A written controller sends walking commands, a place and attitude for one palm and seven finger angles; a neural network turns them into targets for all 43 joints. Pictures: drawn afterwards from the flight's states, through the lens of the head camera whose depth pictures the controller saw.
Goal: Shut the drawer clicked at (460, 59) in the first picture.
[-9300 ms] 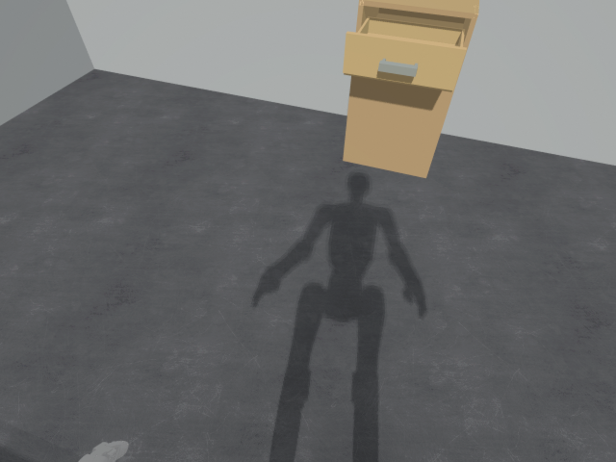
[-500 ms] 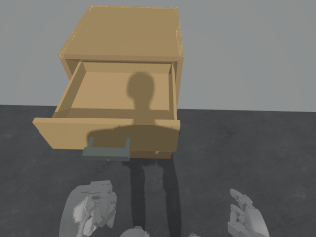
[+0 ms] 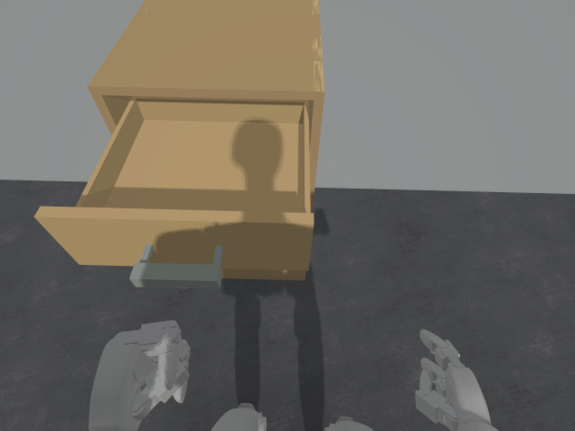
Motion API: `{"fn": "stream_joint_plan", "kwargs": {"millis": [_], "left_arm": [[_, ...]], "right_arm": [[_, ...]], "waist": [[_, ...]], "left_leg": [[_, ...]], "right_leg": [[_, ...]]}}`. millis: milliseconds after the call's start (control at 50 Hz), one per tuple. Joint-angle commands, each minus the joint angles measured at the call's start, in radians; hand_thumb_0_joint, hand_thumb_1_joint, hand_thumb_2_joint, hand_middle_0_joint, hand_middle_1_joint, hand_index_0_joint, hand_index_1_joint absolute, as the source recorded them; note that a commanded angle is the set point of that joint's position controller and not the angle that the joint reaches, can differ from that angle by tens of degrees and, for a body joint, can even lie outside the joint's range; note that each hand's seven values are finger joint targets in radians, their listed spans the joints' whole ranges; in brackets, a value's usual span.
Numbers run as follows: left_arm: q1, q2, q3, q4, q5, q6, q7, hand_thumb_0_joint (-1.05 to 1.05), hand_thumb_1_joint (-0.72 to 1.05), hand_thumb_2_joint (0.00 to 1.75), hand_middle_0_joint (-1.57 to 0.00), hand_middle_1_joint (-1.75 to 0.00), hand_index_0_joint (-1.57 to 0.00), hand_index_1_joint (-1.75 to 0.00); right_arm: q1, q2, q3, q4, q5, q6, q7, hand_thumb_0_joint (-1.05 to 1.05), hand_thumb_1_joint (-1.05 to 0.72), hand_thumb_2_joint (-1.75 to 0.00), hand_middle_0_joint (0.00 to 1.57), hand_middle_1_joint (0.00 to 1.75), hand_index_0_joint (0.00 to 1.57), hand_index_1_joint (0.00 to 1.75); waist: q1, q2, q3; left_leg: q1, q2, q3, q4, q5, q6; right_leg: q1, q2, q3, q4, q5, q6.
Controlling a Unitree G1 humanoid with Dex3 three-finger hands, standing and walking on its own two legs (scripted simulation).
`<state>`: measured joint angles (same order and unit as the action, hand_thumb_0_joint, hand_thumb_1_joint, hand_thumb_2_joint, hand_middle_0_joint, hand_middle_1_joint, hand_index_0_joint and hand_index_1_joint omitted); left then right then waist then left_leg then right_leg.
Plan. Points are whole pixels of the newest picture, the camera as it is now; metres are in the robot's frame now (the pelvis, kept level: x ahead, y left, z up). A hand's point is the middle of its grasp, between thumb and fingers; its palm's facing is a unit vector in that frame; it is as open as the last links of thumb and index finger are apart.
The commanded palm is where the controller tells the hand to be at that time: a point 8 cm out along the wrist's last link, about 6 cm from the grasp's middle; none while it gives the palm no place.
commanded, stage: bring the fist close to the handle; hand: left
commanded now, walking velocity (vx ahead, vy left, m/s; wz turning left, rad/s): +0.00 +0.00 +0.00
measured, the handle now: (180, 263) +0.36 +0.19 +0.00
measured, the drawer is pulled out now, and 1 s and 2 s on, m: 0.29 0.29 0.24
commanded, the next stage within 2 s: push the drawer shut in 1.14 s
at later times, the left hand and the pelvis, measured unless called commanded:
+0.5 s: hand (201, 345) +0.23 +0.13 +0.02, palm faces -0.01 -1.00 -0.03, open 3.3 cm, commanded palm +0.21 +0.19 +0.02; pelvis +0.00 -0.01 -0.02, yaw +0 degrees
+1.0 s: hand (202, 329) +0.25 +0.13 +0.00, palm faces +0.01 -1.00 -0.01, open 3.3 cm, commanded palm +0.23 +0.18 -0.01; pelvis -0.01 +0.01 -0.03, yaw -1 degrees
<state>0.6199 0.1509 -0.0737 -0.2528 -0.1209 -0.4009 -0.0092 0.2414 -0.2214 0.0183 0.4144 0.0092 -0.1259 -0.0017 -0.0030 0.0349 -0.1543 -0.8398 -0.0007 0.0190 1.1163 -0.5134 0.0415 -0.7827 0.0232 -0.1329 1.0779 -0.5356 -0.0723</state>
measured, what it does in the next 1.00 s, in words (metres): stands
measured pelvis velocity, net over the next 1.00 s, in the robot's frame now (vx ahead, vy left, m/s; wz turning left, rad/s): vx -0.01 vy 0.01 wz -0.02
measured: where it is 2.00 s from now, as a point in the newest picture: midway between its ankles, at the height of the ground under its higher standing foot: outside the picture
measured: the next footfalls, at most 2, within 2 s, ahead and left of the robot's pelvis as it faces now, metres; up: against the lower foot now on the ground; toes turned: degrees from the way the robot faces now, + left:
none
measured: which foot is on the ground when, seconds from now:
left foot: down 0.00-1.00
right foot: down 0.00-1.00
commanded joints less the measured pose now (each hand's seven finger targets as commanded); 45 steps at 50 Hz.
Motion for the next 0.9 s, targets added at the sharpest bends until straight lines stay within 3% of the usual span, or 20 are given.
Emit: {"fn": "stream_joint_plan", "kwargs": {"millis": [0, 100, 200, 280, 300, 340, 440, 480, 540, 600, 680, 740, 780, 820, 880], "left_arm": [[-0.020, 0.032, 0.035, -0.164, -0.017, -0.090, -0.019, 0.00, 0.90, 0.90, -1.40, -1.60, -1.40, -1.60], [-0.049, 0.055, 0.058, -0.090, -0.018, -0.045, -0.053, 0.00, 0.90, 0.90, -1.40, -1.60, -1.40, -1.60], [-0.091, 0.077, 0.124, -0.093, -0.036, -0.075, -0.029, 0.00, 0.90, 0.90, -1.40, -1.60, -1.40, -1.60], [-0.172, 0.072, 0.117, -0.058, -0.035, -0.128, -0.016, 0.00, 0.90, 0.90, -1.40, -1.60, -1.40, -1.60], [-0.188, 0.042, 0.081, -0.049, -0.035, -0.139, -0.022, 0.00, 0.90, 0.90, -1.40, -1.60, -1.40, -1.60], [-0.195, 0.049, 0.083, 0.003, -0.036, -0.142, -0.036, 0.00, 0.90, 0.90, -1.40, -1.60, -1.40, -1.60], [-0.235, 0.068, 0.090, 0.043, -0.036, -0.117, -0.063, 0.00, 0.90, 0.90, -1.40, -1.60, -1.40, -1.60], [-0.302, 0.098, 0.118, 0.038, -0.036, -0.117, -0.049, 0.00, 0.90, 0.90, -1.40, -1.60, -1.40, -1.60], [-0.359, 0.091, 0.132, 0.058, -0.039, -0.130, -0.025, 0.00, 0.90, 0.90, -1.40, -1.60, -1.40, -1.60], [-0.403, 0.067, 0.110, 0.090, -0.031, -0.147, -0.007, 0.00, 0.90, 0.90, -1.40, -1.60, -1.40, -1.60], [-0.422, 0.065, 0.107, 0.189, -0.026, -0.136, -0.025, 0.00, 0.90, 0.90, -1.40, -1.60, -1.40, -1.60], [-0.485, 0.054, 0.069, 0.161, -0.022, -0.126, -0.044, 0.00, 0.90, 0.90, -1.40, -1.60, -1.40, -1.60], [-0.437, 0.091, 0.109, 0.122, -0.026, -0.119, -0.034, 0.00, 0.90, 0.90, -1.40, -1.60, -1.40, -1.60], [-0.420, 0.064, 0.083, 0.054, -0.032, -0.119, -0.017, 0.00, 0.90, 0.90, -1.40, -1.60, -1.40, -1.60], [-0.380, 0.065, 0.090, 0.063, -0.025, -0.114, 0.019, 0.00, 0.90, 0.90, -1.40, -1.60, -1.40, -1.60]], "right_arm": [[-0.046, -0.115, -0.050, -0.131, 0.004, -0.051, -0.010, 0.00, -0.90, -0.90, 0.20, 0.30, 0.20, 0.30], [-0.054, -0.123, -0.050, -0.129, 0.008, -0.032, -0.015, 0.00, -0.90, -0.90, 0.20, 0.30, 0.20, 0.30], [-0.054, -0.112, -0.054, -0.111, 0.002, -0.031, -0.020, 0.00, -0.90, -0.90, 0.20, 0.30, 0.20, 0.30], [-0.057, -0.116, -0.054, -0.084, -0.005, -0.042, -0.016, 0.00, -0.90, -0.90, 0.20, 0.30, 0.20, 0.30], [-0.057, -0.116, -0.051, -0.081, -0.007, -0.046, -0.012, 0.00, -0.90, -0.90, 0.20, 0.30, 0.20, 0.30], [-0.057, -0.125, -0.054, -0.072, -0.007, -0.047, -0.010, 0.00, -0.90, -0.90, 0.20, 0.30, 0.20, 0.30], [-0.054, -0.137, -0.059, -0.081, -0.003, -0.035, -0.011, 0.00, -0.90, -0.90, 0.20, 0.30, 0.20, 0.30], [-0.057, -0.141, -0.057, -0.074, -0.003, -0.031, -0.016, 0.00, -0.90, -0.90, 0.20, 0.30, 0.20, 0.30], [-0.057, -0.136, -0.055, -0.065, -0.007, -0.029, -0.016, 0.00, -0.90, -0.90, 0.20, 0.30, 0.20, 0.30], [-0.059, -0.134, -0.053, -0.051, -0.013, -0.027, -0.009, 0.00, -0.90, -0.90, 0.20, 0.30, 0.20, 0.30], [-0.051, -0.145, -0.055, -0.041, -0.013, -0.017, -0.003, 0.00, -0.90, -0.90, 0.20, 0.30, 0.20, 0.30], [-0.063, -0.149, -0.056, -0.050, -0.009, -0.005, 0.001, 0.00, -0.90, -0.90, 0.20, 0.30, 0.20, 0.30], [-0.059, -0.152, -0.059, -0.064, -0.008, 0.002, -0.001, 0.00, -0.90, -0.90, 0.20, 0.30, 0.20, 0.30], [-0.055, -0.141, -0.057, -0.075, -0.007, 0.007, 0.002, 0.00, -0.90, -0.90, 0.20, 0.30, 0.20, 0.30], [-0.050, -0.140, -0.053, -0.072, -0.010, 0.016, 0.004, 0.00, -0.90, -0.90, 0.20, 0.30, 0.20, 0.30]], "waist": [[-0.029, -0.044, -0.161], [-0.029, -0.062, -0.155], [-0.014, -0.051, -0.210], [-0.031, -0.027, -0.194], [-0.039, -0.011, -0.199], [-0.046, -0.038, -0.210], [-0.034, -0.038, -0.251], [-0.034, -0.028, -0.263], [-0.032, -0.039, -0.270], [-0.034, -0.005, -0.287], [-0.039, -0.051, -0.294], [-0.036, 0.004, -0.329], [-0.010, 0.018, -0.375], [-0.005, 0.032, -0.402], [-0.015, -0.009, -0.369]], "left_leg": [[0.081, 0.003, -0.058, -0.118, 0.236, -0.006], [0.031, 0.000, -0.054, -0.099, 0.221, -0.005], [0.019, 0.001, -0.049, -0.079, 0.253, -0.009], [-0.012, 0.003, -0.053, -0.050, 0.241, -0.010], [-0.012, 0.002, -0.054, -0.041, 0.240, -0.010], [-0.040, 0.003, -0.055, -0.023, 0.217, -0.009], [-0.052, 0.003, -0.052, -0.016, 0.219, -0.006], [-0.058, 0.005, -0.055, -0.007, 0.223, -0.004], [-0.073, 0.005, -0.056, 0.003, 0.217, -0.007], [-0.061, 0.004, -0.061, 0.011, 0.227, -0.008], [-0.099, 0.005, -0.064, 0.029, 0.220, -0.006], [-0.066, 0.004, -0.067, 0.022, 0.212, -0.006], [-0.020, 0.006, -0.070, 0.003, 0.256, -0.008], [0.038, 0.007, -0.074, -0.014, 0.309, -0.011], [0.024, 0.011, -0.084, -0.018, 0.313, -0.013]], "right_leg": [[0.107, -0.017, 0.141, -0.171, 0.265, 0.050], [0.118, -0.030, 0.169, -0.177, 0.266, 0.059], [0.141, -0.031, 0.170, -0.147, 0.335, 0.059], [0.075, -0.026, 0.162, -0.116, 0.294, 0.053], [0.057, -0.027, 0.160, -0.108, 0.294, 0.052], [0.045, -0.031, 0.173, -0.104, 0.274, 0.058], [0.045, -0.030, 0.169, -0.086, 0.264, 0.054], [0.029, -0.025, 0.166, -0.073, 0.254, 0.050], [0.012, -0.022, 0.158, -0.055, 0.240, 0.048], [-0.032, -0.018, 0.139, -0.029, 0.243, 0.043], [-0.042, -0.017, 0.142, -0.014, 0.247, 0.045], [-0.067, -0.019, 0.132, -0.005, 0.226, 0.042], [-0.039, -0.014, 0.123, -0.001, 0.257, 0.037], [-0.025, -0.015, 0.110, -0.001, 0.299, 0.036], [-0.038, -0.009, 0.097, 0.001, 0.296, 0.037]]}}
